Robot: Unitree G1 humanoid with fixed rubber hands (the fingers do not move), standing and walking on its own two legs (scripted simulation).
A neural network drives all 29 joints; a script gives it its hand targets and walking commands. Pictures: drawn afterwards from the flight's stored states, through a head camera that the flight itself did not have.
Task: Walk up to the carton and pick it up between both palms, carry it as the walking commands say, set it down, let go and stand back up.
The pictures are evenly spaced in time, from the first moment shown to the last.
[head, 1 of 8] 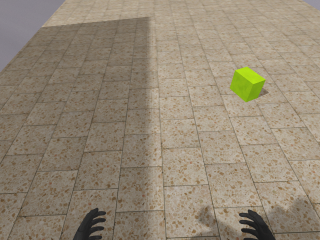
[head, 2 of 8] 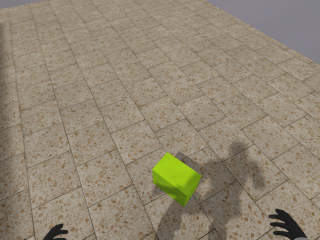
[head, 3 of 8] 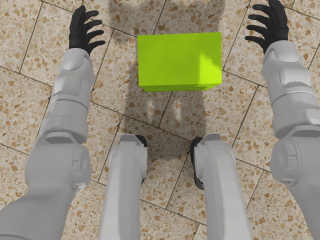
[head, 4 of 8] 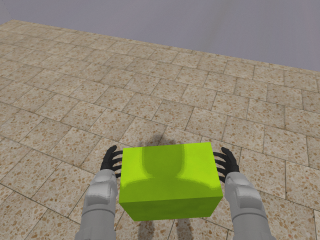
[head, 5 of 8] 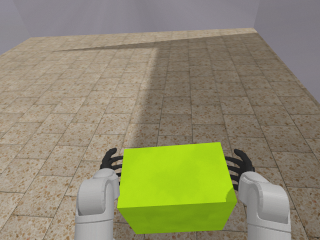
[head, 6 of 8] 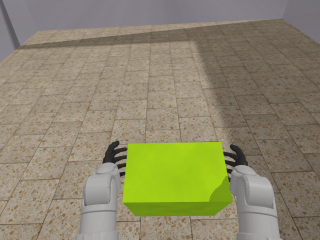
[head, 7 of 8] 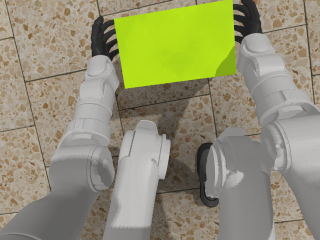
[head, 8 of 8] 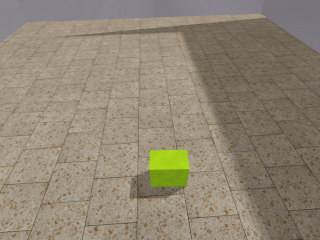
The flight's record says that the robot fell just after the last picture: no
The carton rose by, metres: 0.67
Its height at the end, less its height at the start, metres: +0.00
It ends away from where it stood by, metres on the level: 0.52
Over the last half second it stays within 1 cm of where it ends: yes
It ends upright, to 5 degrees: yes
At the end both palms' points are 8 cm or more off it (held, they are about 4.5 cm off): yes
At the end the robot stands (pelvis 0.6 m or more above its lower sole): yes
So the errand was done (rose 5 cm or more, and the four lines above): yes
